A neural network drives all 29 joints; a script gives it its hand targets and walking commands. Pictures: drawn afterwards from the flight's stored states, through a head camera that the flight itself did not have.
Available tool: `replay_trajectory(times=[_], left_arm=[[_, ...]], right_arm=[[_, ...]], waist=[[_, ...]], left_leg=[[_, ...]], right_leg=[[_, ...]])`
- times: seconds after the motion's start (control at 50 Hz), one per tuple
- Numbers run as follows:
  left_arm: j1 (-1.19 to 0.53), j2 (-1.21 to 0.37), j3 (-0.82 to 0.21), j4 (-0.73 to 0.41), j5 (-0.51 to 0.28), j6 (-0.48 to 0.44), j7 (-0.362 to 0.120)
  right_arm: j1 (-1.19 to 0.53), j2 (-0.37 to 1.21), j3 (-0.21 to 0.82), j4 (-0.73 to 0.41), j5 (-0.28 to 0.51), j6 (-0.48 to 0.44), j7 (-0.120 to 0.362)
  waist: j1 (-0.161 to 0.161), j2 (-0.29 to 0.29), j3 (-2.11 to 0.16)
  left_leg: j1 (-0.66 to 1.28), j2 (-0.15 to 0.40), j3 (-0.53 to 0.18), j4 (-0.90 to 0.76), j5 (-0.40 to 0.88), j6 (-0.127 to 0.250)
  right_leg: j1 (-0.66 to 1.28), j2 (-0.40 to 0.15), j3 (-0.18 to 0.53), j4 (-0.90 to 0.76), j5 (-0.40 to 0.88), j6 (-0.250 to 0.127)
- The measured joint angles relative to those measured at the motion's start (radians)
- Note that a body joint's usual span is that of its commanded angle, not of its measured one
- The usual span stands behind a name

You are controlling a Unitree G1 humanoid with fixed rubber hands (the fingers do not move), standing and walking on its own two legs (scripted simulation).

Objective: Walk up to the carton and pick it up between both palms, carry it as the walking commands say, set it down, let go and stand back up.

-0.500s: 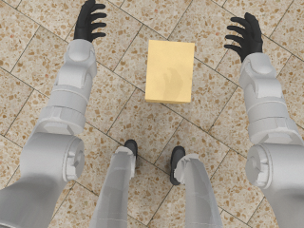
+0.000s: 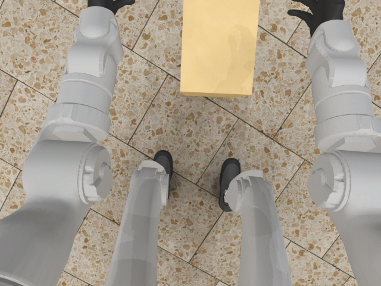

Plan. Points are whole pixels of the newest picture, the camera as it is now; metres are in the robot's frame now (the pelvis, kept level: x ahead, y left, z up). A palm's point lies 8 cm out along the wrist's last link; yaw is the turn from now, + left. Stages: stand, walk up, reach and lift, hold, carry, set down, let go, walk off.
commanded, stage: reach and lift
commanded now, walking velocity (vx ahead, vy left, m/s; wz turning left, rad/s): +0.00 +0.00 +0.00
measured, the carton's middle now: (213, 56) +0.55 -0.01 -0.46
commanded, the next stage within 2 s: none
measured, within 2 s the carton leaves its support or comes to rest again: neither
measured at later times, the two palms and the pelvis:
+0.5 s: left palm (142, 43) +0.53 +0.16 -0.30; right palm (286, 46) +0.55 -0.16 -0.29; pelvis -0.04 +0.00 -0.14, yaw -1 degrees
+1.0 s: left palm (146, 53) +0.53 +0.17 -0.39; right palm (268, 54) +0.55 -0.15 -0.39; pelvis -0.03 +0.00 -0.21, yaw -1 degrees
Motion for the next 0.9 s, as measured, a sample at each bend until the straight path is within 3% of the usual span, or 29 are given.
replay_trajectory(times=[0.2, 0.38, 0.64, 0.9], left_arm=[[-0.130, 0.000, 0.000, 0.010, 0.000, 0.038, 0.049], [-0.258, 0.010, 0.000, 0.019, -0.042, 0.049, 0.080], [-0.296, 0.017, 0.000, 0.178, -0.059, 0.021, 0.024], [-0.279, 0.032, 0.000, 0.218, -0.059, -0.024, -0.001]], right_arm=[[-0.133, -0.006, 0.000, 0.021, 0.010, 0.038, -0.036], [-0.261, -0.054, 0.000, 0.024, 0.108, 0.056, -0.075], [-0.311, -0.071, 0.007, 0.191, 0.116, 0.049, -0.046], [-0.311, -0.071, 0.017, 0.221, 0.096, 0.011, -0.032]], waist=[[0.004, 0.000, 0.163], [0.011, 0.000, 0.375], [0.020, 0.000, 0.367], [0.029, 0.000, 0.367]], left_leg=[[-0.124, -0.002, -0.013, 0.285, -0.073, 0.000], [-0.164, -0.005, -0.023, 0.464, -0.104, -0.001], [-0.282, -0.010, -0.026, 0.654, -0.146, -0.010], [-0.412, -0.015, -0.026, 0.777, -0.174, -0.016]], right_leg=[[-0.118, 0.001, 0.000, 0.280, -0.074, 0.000], [-0.157, 0.001, 0.000, 0.462, -0.108, 0.000], [-0.279, 0.001, 0.009, 0.660, -0.156, 0.000], [-0.411, 0.001, 0.018, 0.789, -0.188, 0.000]])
